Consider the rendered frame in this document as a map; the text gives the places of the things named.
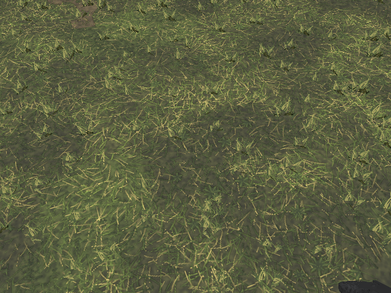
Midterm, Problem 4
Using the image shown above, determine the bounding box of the robot right hand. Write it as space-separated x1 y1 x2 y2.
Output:
338 280 391 293

